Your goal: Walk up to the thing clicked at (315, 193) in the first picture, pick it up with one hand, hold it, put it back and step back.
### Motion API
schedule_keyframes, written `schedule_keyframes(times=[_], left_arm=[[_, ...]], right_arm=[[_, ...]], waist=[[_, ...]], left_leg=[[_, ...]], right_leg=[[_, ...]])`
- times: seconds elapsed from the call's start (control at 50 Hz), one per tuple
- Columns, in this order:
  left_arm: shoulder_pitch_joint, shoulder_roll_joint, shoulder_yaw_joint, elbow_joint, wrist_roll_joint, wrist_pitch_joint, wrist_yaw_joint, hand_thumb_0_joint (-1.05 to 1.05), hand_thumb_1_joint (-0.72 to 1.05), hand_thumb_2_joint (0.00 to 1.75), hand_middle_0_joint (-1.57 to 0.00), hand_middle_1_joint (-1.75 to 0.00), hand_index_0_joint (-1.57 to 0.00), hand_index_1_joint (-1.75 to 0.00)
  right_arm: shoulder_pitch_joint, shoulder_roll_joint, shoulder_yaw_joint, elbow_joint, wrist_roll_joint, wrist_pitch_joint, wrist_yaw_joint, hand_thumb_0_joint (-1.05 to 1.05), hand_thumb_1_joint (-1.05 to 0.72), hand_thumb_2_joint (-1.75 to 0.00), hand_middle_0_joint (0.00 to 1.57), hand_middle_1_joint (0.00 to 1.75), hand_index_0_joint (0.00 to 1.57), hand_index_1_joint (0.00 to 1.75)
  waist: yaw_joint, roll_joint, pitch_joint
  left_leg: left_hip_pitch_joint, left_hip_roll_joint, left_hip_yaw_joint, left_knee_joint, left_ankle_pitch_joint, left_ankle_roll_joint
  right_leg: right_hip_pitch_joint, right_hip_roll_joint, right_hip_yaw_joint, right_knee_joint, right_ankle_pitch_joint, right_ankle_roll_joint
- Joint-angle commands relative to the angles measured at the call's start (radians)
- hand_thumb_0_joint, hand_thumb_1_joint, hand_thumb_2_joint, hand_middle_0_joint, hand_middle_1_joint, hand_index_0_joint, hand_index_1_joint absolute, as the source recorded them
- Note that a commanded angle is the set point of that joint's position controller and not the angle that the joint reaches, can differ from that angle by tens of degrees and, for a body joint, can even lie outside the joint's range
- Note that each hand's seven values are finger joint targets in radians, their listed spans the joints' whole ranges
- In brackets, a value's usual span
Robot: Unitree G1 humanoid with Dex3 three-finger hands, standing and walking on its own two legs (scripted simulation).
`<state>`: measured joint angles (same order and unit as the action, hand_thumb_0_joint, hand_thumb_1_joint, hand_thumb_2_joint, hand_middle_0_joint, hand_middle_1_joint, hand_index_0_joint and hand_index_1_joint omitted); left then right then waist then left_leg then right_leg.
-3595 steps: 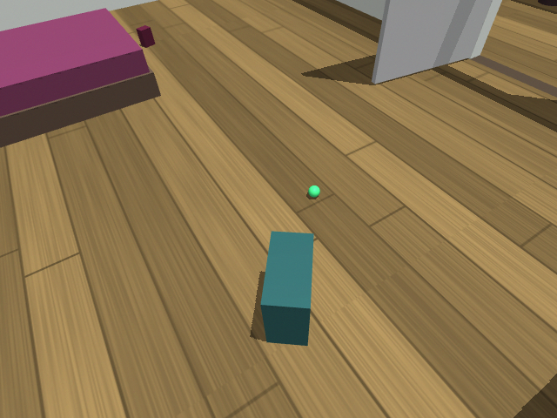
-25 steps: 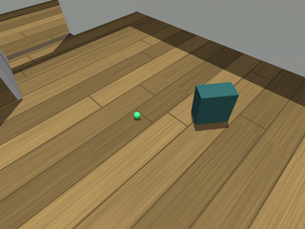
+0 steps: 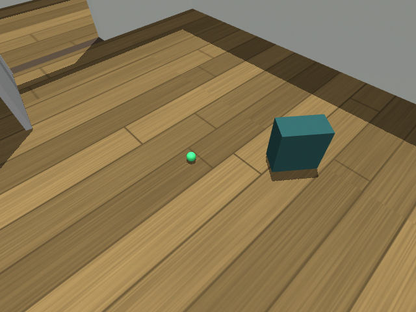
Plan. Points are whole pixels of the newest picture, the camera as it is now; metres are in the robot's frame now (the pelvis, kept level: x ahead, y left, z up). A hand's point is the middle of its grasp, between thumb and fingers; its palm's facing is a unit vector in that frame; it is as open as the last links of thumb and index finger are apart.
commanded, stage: step back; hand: left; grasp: from above
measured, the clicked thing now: (191, 156) +1.09 +0.18 -0.74
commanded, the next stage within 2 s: stand in 0.18 s
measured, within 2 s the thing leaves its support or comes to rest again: neither
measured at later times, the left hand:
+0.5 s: hand out of the picture +0.09 +0.25 -0.15, palm faces -0.02 -0.94 -0.33, open 7.4 cm
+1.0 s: hand out of the picture +0.06 +0.25 -0.14, palm faces -0.02 -0.94 -0.35, open 7.4 cm
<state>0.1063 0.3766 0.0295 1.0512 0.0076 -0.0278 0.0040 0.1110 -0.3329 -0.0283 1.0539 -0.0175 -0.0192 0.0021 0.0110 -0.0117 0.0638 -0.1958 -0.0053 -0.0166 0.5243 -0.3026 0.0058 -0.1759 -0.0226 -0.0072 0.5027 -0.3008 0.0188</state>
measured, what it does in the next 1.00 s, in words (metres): stands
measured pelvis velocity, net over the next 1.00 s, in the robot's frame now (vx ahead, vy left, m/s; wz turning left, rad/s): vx -0.02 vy -0.01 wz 0.00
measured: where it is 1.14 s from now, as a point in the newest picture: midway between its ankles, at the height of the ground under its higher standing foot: outside the picture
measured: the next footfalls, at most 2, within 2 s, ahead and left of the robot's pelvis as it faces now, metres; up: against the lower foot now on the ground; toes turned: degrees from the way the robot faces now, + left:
none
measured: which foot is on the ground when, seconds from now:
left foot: down 0.00-1.00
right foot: down 0.00-1.00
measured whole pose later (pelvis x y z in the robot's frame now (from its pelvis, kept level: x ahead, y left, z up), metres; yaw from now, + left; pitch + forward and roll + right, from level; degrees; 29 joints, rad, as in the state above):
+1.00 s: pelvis -0.02 -0.01 +0.01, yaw +0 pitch -2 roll +0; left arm 0.10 0.35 0.00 1.15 0.01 -0.01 0.00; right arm 0.10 -0.35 0.01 1.15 -0.01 -0.02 0.00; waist 0.00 0.01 0.04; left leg -0.10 0.00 -0.02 0.30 -0.16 -0.01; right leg -0.09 -0.02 -0.01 0.31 -0.18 0.01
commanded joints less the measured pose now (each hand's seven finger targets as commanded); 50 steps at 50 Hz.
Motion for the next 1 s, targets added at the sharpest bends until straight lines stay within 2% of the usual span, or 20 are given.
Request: schedule_keyframes(times=[0.0, 0.04, 0.08, 0.14, 0.16, 0.18, 0.24, 0.28, 0.36, 0.48, 0.56, 0.6, 0.66, 0.74, 0.76, 0.84, 0.88, 0.98], left_arm=[[-0.042, 0.202, 0.045, -0.062, 0.000, -0.020, 0.017, 0.00, 0.90, 0.90, -0.20, -0.30, -0.20, -0.30], [-0.051, 0.205, 0.042, -0.057, 0.003, -0.016, 0.018, 0.00, 0.90, 0.90, -0.20, -0.30, -0.20, -0.30], [-0.039, 0.216, 0.045, -0.050, 0.005, -0.018, 0.019, 0.00, 0.90, 0.90, -0.20, -0.30, -0.20, -0.30], [-0.048, 0.218, 0.045, -0.049, 0.006, -0.019, 0.020, 0.00, 0.90, 0.90, -0.20, -0.30, -0.20, -0.30], [-0.075, 0.172, 0.022, -0.028, -0.007, -0.012, 0.017, 0.00, 0.90, 0.90, -0.20, -0.30, -0.20, -0.30], [-0.084, 0.166, 0.022, -0.034, -0.011, -0.008, 0.016, 0.00, 0.90, 0.90, -0.20, -0.30, -0.20, -0.30], [-0.088, 0.181, 0.022, -0.016, -0.007, -0.004, 0.017, 0.00, 0.90, 0.90, -0.20, -0.30, -0.20, -0.30], [-0.091, 0.181, 0.020, -0.008, -0.006, -0.006, 0.013, 0.00, 0.90, 0.90, -0.20, -0.30, -0.20, -0.30], [-0.096, 0.183, 0.019, 0.009, -0.002, -0.004, 0.008, 0.00, 0.90, 0.90, -0.20, -0.30, -0.20, -0.30], [-0.079, 0.177, 0.013, 0.032, 0.000, -0.009, 0.004, 0.00, 0.90, 0.90, -0.20, -0.30, -0.20, -0.30], [-0.088, 0.183, 0.013, 0.037, 0.001, -0.010, 0.005, 0.00, 0.90, 0.90, -0.20, -0.30, -0.20, -0.30], [-0.069, 0.180, 0.012, 0.038, 0.002, -0.009, 0.003, 0.00, 0.90, 0.90, -0.20, -0.30, -0.20, -0.30], [-0.065, 0.179, 0.012, 0.043, 0.003, -0.010, 0.004, 0.00, 0.90, 0.90, -0.20, -0.30, -0.20, -0.30], [-0.059, 0.188, 0.014, 0.041, -0.001, -0.013, 0.003, 0.00, 0.90, 0.90, -0.20, -0.30, -0.20, -0.30], [-0.051, 0.180, 0.011, 0.043, 0.000, -0.011, 0.004, 0.00, 0.90, 0.90, -0.20, -0.30, -0.20, -0.30], [-0.054, 0.189, 0.010, 0.043, -0.002, -0.008, 0.002, 0.00, 0.90, 0.90, -0.20, -0.30, -0.20, -0.30], [-0.044, 0.182, 0.008, 0.041, 0.000, -0.008, 0.002, 0.00, 0.90, 0.90, -0.20, -0.30, -0.20, -0.30], [-0.043, 0.189, 0.008, 0.038, 0.001, -0.009, 0.003, 0.00, 0.90, 0.90, -0.20, -0.30, -0.20, -0.30]], right_arm=[[-0.036, -0.225, -0.056, -0.054, 0.006, -0.015, -0.016, 0.00, -0.90, -0.90, 0.20, 0.30, 0.20, 0.30], [-0.060, -0.224, -0.056, -0.058, 0.005, -0.011, -0.016, 0.00, -0.90, -0.90, 0.20, 0.30, 0.20, 0.30], [-0.084, -0.220, -0.056, -0.060, 0.005, -0.008, -0.015, 0.00, -0.90, -0.90, 0.20, 0.30, 0.20, 0.30], [-0.091, -0.216, -0.056, -0.054, 0.002, -0.008, -0.012, 0.00, -0.90, -0.90, 0.20, 0.30, 0.20, 0.30], [-0.074, -0.216, -0.037, -0.042, 0.014, -0.014, -0.012, 0.00, -0.90, -0.90, 0.20, 0.30, 0.20, 0.30], [-0.081, -0.230, -0.039, -0.040, 0.014, -0.016, -0.011, 0.00, -0.90, -0.90, 0.20, 0.30, 0.20, 0.30], [-0.092, -0.222, -0.035, -0.025, 0.012, -0.017, -0.013, 0.00, -0.90, -0.90, 0.20, 0.30, 0.20, 0.30], [-0.095, -0.218, -0.028, -0.021, 0.015, -0.018, -0.012, 0.00, -0.90, -0.90, 0.20, 0.30, 0.20, 0.30], [-0.115, -0.217, -0.024, -0.008, 0.014, -0.019, -0.012, 0.00, -0.90, -0.90, 0.20, 0.30, 0.20, 0.30], [-0.113, -0.221, -0.021, 0.013, 0.014, -0.024, -0.009, 0.00, -0.90, -0.90, 0.20, 0.30, 0.20, 0.30], [-0.098, -0.217, -0.018, 0.024, 0.011, -0.018, -0.007, 0.00, -0.90, -0.90, 0.20, 0.30, 0.20, 0.30], [-0.100, -0.225, -0.018, 0.026, 0.010, -0.020, -0.007, 0.00, -0.90, -0.90, 0.20, 0.30, 0.20, 0.30], [-0.081, -0.225, -0.017, 0.031, 0.010, -0.019, -0.007, 0.00, -0.90, -0.90, 0.20, 0.30, 0.20, 0.30], [-0.061, -0.224, -0.011, 0.035, 0.010, -0.022, -0.008, 0.00, -0.90, -0.90, 0.20, 0.30, 0.20, 0.30], [-0.075, -0.225, -0.011, 0.033, 0.010, -0.021, -0.008, 0.00, -0.90, -0.90, 0.20, 0.30, 0.20, 0.30], [-0.049, -0.225, -0.006, 0.041, 0.008, -0.019, -0.008, 0.00, -0.90, -0.90, 0.20, 0.30, 0.20, 0.30], [-0.064, -0.230, -0.007, 0.035, 0.010, -0.019, -0.008, 0.00, -0.90, -0.90, 0.20, 0.30, 0.20, 0.30], [-0.048, -0.227, -0.003, 0.037, 0.009, -0.018, -0.008, 0.00, -0.90, -0.90, 0.20, 0.30, 0.20, 0.30]], waist=[[-0.001, 0.046, -0.160], [0.001, 0.029, -0.125], [0.006, 0.000, -0.131], [0.005, -0.006, -0.147], [-0.014, -0.012, -0.127], [-0.012, 0.004, -0.120], [-0.010, 0.021, -0.132], [-0.011, 0.024, -0.136], [-0.007, 0.035, -0.112], [-0.005, 0.034, -0.109], [-0.016, 0.015, -0.084], [-0.006, 0.026, -0.097], [-0.012, 0.016, -0.100], [-0.012, 0.004, -0.108], [-0.006, 0.011, -0.106], [-0.015, 0.010, -0.077], [-0.007, 0.017, -0.086], [-0.013, 0.012, -0.083]], left_leg=[[0.044, 0.119, -0.074, -0.042, 0.524, 0.044], [0.017, 0.117, -0.080, -0.061, 0.429, 0.047], [0.019, 0.109, -0.065, -0.047, 0.390, 0.046], [0.035, 0.104, -0.054, -0.049, 0.418, 0.039], [0.075, 0.125, -0.105, -0.115, 0.495, 0.036], [0.088, 0.133, -0.105, -0.131, 0.506, 0.039], [0.130, 0.136, -0.098, -0.153, 0.547, 0.027], [0.120, 0.132, -0.093, -0.178, 0.507, 0.023], [0.117, 0.131, -0.092, -0.234, 0.357, 0.015], [0.129, 0.130, -0.090, -0.251, 0.336, 0.011], [0.092, 0.122, -0.090, -0.268, 0.240, 0.008], [0.098, 0.127, -0.092, -0.267, 0.255, 0.010], [0.090, 0.125, -0.091, -0.265, 0.252, 0.009], [0.100, 0.131, -0.092, -0.258, 0.311, 0.010], [0.111, 0.129, -0.092, -0.254, 0.303, 0.009], [0.084, 0.128, -0.097, -0.271, 0.248, 0.006], [0.097, 0.129, -0.093, -0.260, 0.263, 0.008], [0.081, 0.130, -0.092, -0.260, 0.264, 0.008]], right_leg=[[0.093, -0.081, 0.048, 0.003, 0.409, -0.065], [0.088, -0.082, 0.056, -0.015, 0.364, -0.063], [0.098, -0.095, 0.071, -0.033, 0.390, -0.066], [0.115, -0.104, 0.076, -0.034, 0.433, -0.067], [0.089, -0.105, 0.083, -0.069, 0.469, -0.051], [0.086, -0.092, 0.073, -0.088, 0.429, -0.038], [0.121, -0.096, 0.067, -0.119, 0.429, -0.037], [0.148, -0.097, 0.068, -0.147, 0.408, -0.030], [0.126, -0.098, 0.073, -0.193, 0.286, -0.029], [0.113, -0.108, 0.082, -0.222, 0.277, -0.032], [0.099, -0.108, 0.086, -0.245, 0.213, -0.030], [0.106, -0.109, 0.082, -0.242, 0.229, -0.032], [0.111, -0.110, 0.082, -0.239, 0.229, -0.031], [0.124, -0.113, 0.081, -0.229, 0.280, -0.033], [0.103, -0.111, 0.081, -0.235, 0.268, -0.032], [0.093, -0.108, 0.085, -0.243, 0.209, -0.036], [0.084, -0.110, 0.087, -0.243, 0.228, -0.035], [0.093, -0.110, 0.087, -0.242, 0.248, -0.033]])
